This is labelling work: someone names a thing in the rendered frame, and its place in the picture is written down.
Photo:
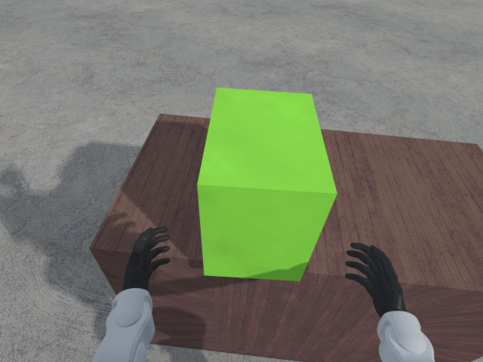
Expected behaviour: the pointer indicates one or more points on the carton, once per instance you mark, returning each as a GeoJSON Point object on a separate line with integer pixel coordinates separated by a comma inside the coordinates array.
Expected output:
{"type": "Point", "coordinates": [265, 186]}

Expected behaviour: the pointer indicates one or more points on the left robot forearm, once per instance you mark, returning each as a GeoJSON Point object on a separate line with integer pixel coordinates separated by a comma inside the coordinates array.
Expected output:
{"type": "Point", "coordinates": [129, 328]}

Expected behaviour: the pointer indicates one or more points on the pedestal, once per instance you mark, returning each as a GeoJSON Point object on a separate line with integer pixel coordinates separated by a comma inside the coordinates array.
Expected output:
{"type": "Point", "coordinates": [419, 201]}

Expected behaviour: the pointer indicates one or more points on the right robot hand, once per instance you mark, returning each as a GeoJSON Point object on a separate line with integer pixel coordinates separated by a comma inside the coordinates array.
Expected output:
{"type": "Point", "coordinates": [381, 282]}

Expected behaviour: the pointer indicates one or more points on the right robot forearm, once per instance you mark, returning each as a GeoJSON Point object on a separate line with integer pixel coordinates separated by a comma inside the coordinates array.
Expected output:
{"type": "Point", "coordinates": [402, 340]}

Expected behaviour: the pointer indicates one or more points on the left robot hand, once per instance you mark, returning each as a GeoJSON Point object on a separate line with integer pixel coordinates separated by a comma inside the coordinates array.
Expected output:
{"type": "Point", "coordinates": [140, 267]}

